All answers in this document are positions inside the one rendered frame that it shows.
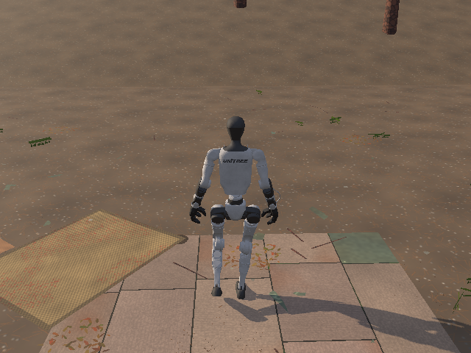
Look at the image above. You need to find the robot right hand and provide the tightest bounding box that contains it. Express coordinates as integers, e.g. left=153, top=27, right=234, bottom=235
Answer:
left=261, top=207, right=278, bottom=225

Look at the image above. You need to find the robot left hand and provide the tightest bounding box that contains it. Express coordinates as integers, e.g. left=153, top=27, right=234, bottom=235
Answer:
left=189, top=206, right=206, bottom=224

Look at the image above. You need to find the left robot forearm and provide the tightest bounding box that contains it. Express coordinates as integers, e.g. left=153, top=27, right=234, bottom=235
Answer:
left=191, top=178, right=207, bottom=208

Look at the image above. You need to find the robot right foot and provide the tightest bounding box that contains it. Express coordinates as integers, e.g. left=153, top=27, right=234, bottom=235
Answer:
left=235, top=281, right=246, bottom=299

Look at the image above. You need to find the right robot upper arm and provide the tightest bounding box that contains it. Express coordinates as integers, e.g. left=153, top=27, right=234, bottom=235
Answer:
left=251, top=149, right=270, bottom=190

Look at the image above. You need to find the right robot forearm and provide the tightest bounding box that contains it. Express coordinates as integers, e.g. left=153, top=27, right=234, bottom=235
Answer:
left=263, top=178, right=277, bottom=210

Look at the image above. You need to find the left robot upper arm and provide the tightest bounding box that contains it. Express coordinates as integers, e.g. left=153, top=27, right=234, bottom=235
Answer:
left=200, top=148, right=220, bottom=189

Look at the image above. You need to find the right robot shin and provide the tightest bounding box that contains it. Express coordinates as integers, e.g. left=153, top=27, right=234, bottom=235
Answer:
left=238, top=242, right=252, bottom=290

